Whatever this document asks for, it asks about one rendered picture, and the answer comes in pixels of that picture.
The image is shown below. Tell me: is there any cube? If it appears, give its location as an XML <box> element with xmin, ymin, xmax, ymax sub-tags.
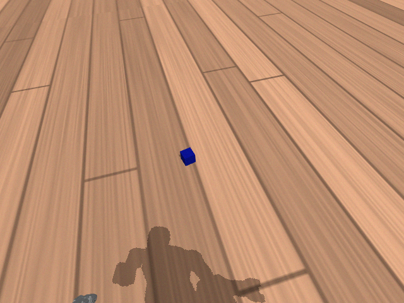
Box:
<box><xmin>180</xmin><ymin>148</ymin><xmax>196</xmax><ymax>166</ymax></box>

